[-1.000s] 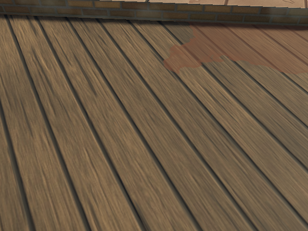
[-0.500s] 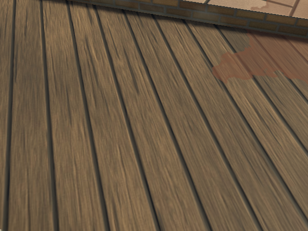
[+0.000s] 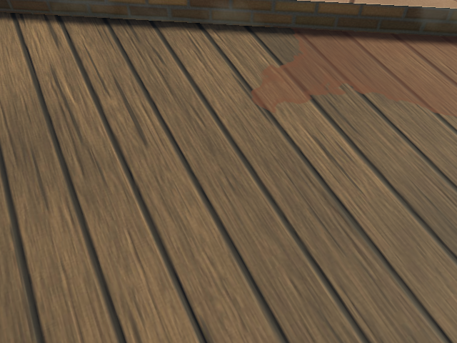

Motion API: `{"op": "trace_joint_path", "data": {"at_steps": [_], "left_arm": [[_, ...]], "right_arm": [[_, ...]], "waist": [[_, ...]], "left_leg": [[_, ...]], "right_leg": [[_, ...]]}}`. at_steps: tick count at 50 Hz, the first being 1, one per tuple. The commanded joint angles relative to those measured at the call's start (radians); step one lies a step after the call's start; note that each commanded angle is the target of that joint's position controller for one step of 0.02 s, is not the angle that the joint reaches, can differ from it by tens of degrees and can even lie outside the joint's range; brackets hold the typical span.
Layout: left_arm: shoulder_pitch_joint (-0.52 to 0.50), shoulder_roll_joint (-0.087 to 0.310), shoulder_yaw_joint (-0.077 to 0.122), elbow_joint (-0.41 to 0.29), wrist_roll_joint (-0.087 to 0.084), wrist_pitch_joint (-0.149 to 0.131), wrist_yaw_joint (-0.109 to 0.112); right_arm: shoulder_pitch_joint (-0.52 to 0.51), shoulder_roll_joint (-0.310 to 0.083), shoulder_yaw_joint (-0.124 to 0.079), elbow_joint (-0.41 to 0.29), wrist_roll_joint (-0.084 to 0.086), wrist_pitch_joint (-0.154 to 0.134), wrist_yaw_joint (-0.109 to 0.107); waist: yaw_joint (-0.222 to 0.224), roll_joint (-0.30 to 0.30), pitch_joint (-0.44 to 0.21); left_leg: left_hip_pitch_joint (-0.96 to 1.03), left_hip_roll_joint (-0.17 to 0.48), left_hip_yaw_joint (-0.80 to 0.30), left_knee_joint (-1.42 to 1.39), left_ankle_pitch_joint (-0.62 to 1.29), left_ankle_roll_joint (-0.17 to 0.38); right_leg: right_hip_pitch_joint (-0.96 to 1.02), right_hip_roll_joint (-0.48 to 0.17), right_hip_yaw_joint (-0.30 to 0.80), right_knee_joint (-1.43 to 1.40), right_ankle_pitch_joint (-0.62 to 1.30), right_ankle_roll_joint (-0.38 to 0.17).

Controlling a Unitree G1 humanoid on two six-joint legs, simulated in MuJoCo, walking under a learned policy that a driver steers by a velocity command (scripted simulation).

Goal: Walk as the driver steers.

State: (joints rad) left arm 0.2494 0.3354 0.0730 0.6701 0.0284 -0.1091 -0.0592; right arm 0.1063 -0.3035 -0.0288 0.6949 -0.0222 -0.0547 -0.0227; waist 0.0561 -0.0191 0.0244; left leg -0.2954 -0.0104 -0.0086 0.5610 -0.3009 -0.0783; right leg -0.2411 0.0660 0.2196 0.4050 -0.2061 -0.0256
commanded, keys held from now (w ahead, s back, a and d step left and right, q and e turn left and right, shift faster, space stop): e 0.08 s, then w+e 0.08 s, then e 0.10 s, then no key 0.26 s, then q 0.48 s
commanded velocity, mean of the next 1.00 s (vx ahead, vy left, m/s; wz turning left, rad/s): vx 0.04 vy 0.00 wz -0.11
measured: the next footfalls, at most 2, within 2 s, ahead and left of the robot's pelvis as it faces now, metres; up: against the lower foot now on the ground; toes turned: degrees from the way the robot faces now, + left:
left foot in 0.04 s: +0.02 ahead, +0.13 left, +0.00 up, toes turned -1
right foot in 0.54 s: +0.08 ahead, -0.14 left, +0.00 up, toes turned -16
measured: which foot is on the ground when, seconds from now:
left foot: up 0.00-0.02, down 0.04-0.72, up 0.74-1.00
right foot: down 0.00-0.04, up 0.06-0.52, down 0.54-1.00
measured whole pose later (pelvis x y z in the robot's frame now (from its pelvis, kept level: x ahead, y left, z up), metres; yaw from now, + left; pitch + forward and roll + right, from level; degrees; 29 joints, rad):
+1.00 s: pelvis +0.04 +0.00 +0.00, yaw -2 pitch +1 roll -2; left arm 0.22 0.32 0.09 0.61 0.06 -0.08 0.05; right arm 0.22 -0.29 -0.02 0.68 -0.04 -0.06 0.09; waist 0.04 0.02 0.07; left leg -0.34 0.06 0.04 0.68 -0.33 -0.02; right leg -0.19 -0.08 -0.23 0.36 -0.18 0.00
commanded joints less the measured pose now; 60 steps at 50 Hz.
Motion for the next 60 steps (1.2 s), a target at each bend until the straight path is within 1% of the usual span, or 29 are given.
{"op": "trace_joint_path", "data": {"at_steps": [1,2,3,4,5,7,8,11,14,22,24,26,27,28,29,31,34,36,39,41,44,47,50,52,53,54,55,57,60], "left_arm": [[-0.014,0.148,0.024,-0.049,-0.002,0.022,-0.008],[0.028,0.086,-0.004,-0.039,-0.003,0.031,-0.006],[0.079,-0.022,-0.035,-0.082,0.017,0.024,0.001],[0.037,0.066,-0.007,-0.083,0.037,0.012,0.011],[0.015,0.118,0.01,-0.059,0.04,0.019,0.029],[0.037,0.139,0.026,-0.012,0.041,0.029,0.056],[0.018,0.108,0.014,-0.013,0.048,0.03,0.047],[-0.026,0.053,-0.004,-0.028,0.012,0.032,0.009],[-0.066,0.028,-0.019,-0.05,0.02,0.046,-0.015],[-0.02,0.032,-0.028,-0.035,0.037,0.07,-0.009],[-0.021,0.038,-0.024,-0.035,0.027,0.063,-0.008],[-0.044,0.035,-0.021,-0.032,-0.001,0.043,-0.014],[-0.047,0.023,-0.021,-0.032,-0.022,0.03,-0.018],[-0.041,0.072,-0.01,-0.059,-0.038,0.018,-0.011],[-0.055,0.083,-0.026,-0.088,-0.073,0.018,-0.01],[-0.056,0.083,-0.013,-0.07,-0.048,0.022,-0.008],[-0.133,0.104,-0.004,-0.103,-0.043,0.043,-0.021],[-0.035,0.205,0.05,-0.117,-0.017,0.041,0.023],[0.156,0.139,0.054,-0.084,-0.003,0.003,0.084],[0.038,0.067,0.032,-0.104,0.002,-0.016,0.095],[-0.095,0.112,0.048,-0.142,0.008,-0.004,0.12],[-0.081,0.158,0.071,-0.154,0.037,0.012,0.127],[-0.126,0.165,0.071,-0.146,0.035,0.018,0.111],[-0.109,0.108,0.044,-0.111,0.039,0.025,0.097],[-0.032,0.026,0.022,-0.119,0.034,0.025,0.096],[-0.053,0.024,0.011,-0.185,0.024,0.004,0.107],[-0.103,0.057,0.011,-0.155,0.02,0.001,0.098],[-0.098,0.136,0.037,-0.121,0.018,0.011,0.114],[-0.068,0.102,0.011,-0.102,0.034,0.019,0.113]], "right_arm": [[0.089,-0.126,-0.034,-0.05,0.025,-0.02,0.008],[0.124,-0.168,-0.048,-0.072,0.022,-0.032,0.005],[0.144,-0.272,-0.074,-0.108,0.018,-0.048,-0.01],[0.145,-0.248,-0.074,-0.108,-0.031,-0.061,-0.013],[0.114,-0.189,-0.062,-0.111,-0.029,-0.067,-0.011],[0.009,-0.067,-0.021,-0.149,0.0,-0.069,-0.003],[0.021,-0.068,-0.02,-0.155,-0.005,-0.068,-0.011],[0.086,-0.126,-0.047,-0.164,-0.034,-0.07,-0.026],[0.202,-0.159,-0.072,-0.132,-0.04,-0.064,-0.016],[0.115,-0.159,-0.082,-0.113,-0.048,-0.059,0.029],[0.076,-0.159,-0.082,-0.118,-0.04,-0.054,0.031],[0.051,-0.162,-0.074,-0.103,-0.005,-0.037,0.035],[0.063,-0.112,-0.049,-0.078,-0.005,-0.028,0.052],[0.161,-0.057,-0.032,-0.064,-0.016,-0.019,0.069],[0.321,0.044,0.004,-0.043,-0.011,-0.025,0.078],[0.173,-0.054,-0.021,-0.058,0.003,-0.029,0.079],[0.205,-0.07,-0.01,-0.045,0.023,-0.032,0.078],[0.129,-0.124,-0.023,-0.085,-0.009,-0.038,0.052],[0.079,-0.101,-0.021,-0.1,-0.036,-0.043,0.016],[0.104,-0.083,-0.018,-0.084,-0.051,-0.044,0.013],[0.131,-0.01,0.005,-0.075,-0.057,-0.022,0.055],[0.142,-0.037,-0.002,-0.068,-0.026,-0.006,0.112],[0.185,-0.072,-0.022,-0.062,-0.005,-0.013,0.13],[0.211,-0.119,-0.054,-0.079,0.001,-0.035,0.124],[0.246,-0.227,-0.088,-0.095,-0.004,-0.05,0.098],[0.251,-0.339,-0.119,-0.143,0.0,-0.069,0.086],[0.266,-0.269,-0.113,-0.107,-0.03,-0.091,0.069],[0.226,-0.172,-0.087,-0.105,-0.012,-0.087,0.066],[0.156,-0.139,-0.066,-0.149,-0.01,-0.057,0.062]], "waist": [[-0.055,-0.077,-0.12],[-0.068,-0.016,-0.184],[-0.039,0.218,-0.265],[-0.076,0.122,-0.135],[-0.061,0.072,-0.1],[-0.017,0.148,-0.038],[-0.028,0.152,-0.012],[-0.062,0.094,-0.023],[-0.102,0.091,-0.025],[-0.039,0.141,-0.036],[-0.031,0.126,-0.036],[-0.017,0.085,-0.048],[-0.012,0.07,-0.078],[-0.046,0.01,-0.174],[-0.12,-0.098,-0.312],[-0.065,-0.035,-0.142],[-0.104,-0.029,-0.08],[-0.022,-0.058,-0.09],[0.065,-0.18,-0.09],[-0.016,-0.095,-0.048],[-0.063,-0.044,-0.056],[-0.027,-0.063,-0.07],[-0.062,-0.057,-0.066],[-0.082,-0.023,-0.088],[-0.054,0.164,-0.132],[-0.061,0.239,-0.151],[-0.103,0.145,-0.075],[-0.077,0.137,-0.068],[-0.017,0.1,-0.068]], "left_leg": [[0.199,0.008,0.02,-0.246,0.294,0.104],[0.341,0.13,-0.041,-0.227,0.548,0.219],[0.546,0.415,-0.35,-0.243,0.938,0.529],[0.468,0.503,-0.401,-0.305,0.878,0.562],[0.395,0.439,-0.301,-0.346,0.649,0.466],[0.275,0.313,-0.152,-0.412,0.262,0.312],[0.255,0.298,-0.133,-0.445,0.177,0.304],[0.338,0.265,-0.013,-0.427,0.386,0.32],[0.424,0.298,0.034,-0.381,0.686,0.366],[0.327,0.329,0.051,-0.36,0.683,0.353],[0.311,0.32,0.058,-0.325,0.584,0.319],[0.291,0.278,0.082,-0.222,0.494,0.256],[0.203,0.233,0.091,-0.165,0.479,0.2],[0.139,0.151,0.155,-0.094,0.384,0.121],[0.016,0.099,0.133,-0.035,0.021,0.029],[-0.057,0.112,0.064,0.038,-0.173,-0.014],[0.023,0.114,0.065,-0.045,0.031,0.009],[-0.112,0.073,0.071,0.047,-0.011,0.075],[-0.288,0.07,-0.005,0.525,-0.429,0.049],[-0.232,0.104,-0.049,0.58,-0.359,0.051],[-0.111,0.098,0.027,0.346,-0.188,0.044],[-0.08,0.084,0.042,0.188,-0.08,0.046],[0.022,0.062,0.057,-0.018,0.105,0.09],[0.185,0.023,0.051,-0.124,0.282,0.17],[0.29,0.182,-0.14,-0.2,0.723,0.309],[0.367,0.364,-0.487,-0.269,0.702,0.52],[0.345,0.341,-0.452,-0.296,0.497,0.483],[0.321,0.282,-0.349,-0.289,0.488,0.401],[0.183,0.249,-0.299,-0.316,0.526,0.361]], "right_leg": [[0.033,-0.22,0.27,0.002,0.366,-0.214],[-0.045,-0.154,0.213,0.082,0.151,-0.134],[-0.271,0.036,0.005,0.299,-0.31,0.009],[-0.413,0.007,-0.063,0.508,-0.478,0.072],[-0.396,-0.041,-0.095,0.623,-0.418,0.077],[-0.366,-0.068,-0.099,0.684,-0.226,0.078],[-0.372,-0.073,-0.118,0.716,-0.147,0.075],[-0.406,-0.087,-0.176,0.656,-0.052,0.083],[-0.431,-0.113,-0.214,0.503,-0.03,0.101],[-0.237,-0.124,-0.232,0.329,0.003,0.034],[-0.183,-0.116,-0.245,0.263,-0.001,0.019],[-0.066,-0.082,-0.287,0.022,0.175,-0.006],[0.089,-0.064,-0.28,-0.052,0.31,-0.03],[0.262,-0.132,-0.223,0.001,0.61,-0.112],[0.473,-0.319,0.002,0.071,0.859,-0.28],[0.273,-0.329,-0.001,0.06,0.643,-0.203],[0.069,-0.263,-0.104,0.047,0.381,-0.111],[0.182,-0.304,-0.077,-0.001,0.282,-0.212],[0.267,-0.518,0.082,-0.116,0.383,-0.38],[0.137,-0.461,-0.057,-0.171,0.309,-0.303],[0.095,-0.365,-0.224,-0.202,0.29,-0.214],[0.16,-0.384,-0.255,-0.193,0.266,-0.204],[0.124,-0.415,-0.265,-0.128,0.14,-0.176],[0.02,-0.381,-0.3,-0.016,-0.058,-0.094],[-0.048,-0.251,-0.433,0.211,-0.246,0.02],[-0.26,-0.086,-0.352,0.383,-0.475,0.083],[-0.361,-0.101,-0.195,0.453,-0.447,0.076],[-0.401,-0.118,-0.159,0.603,-0.374,0.079],[-0.322,-0.124,-0.132,0.664,-0.249,0.082]]}}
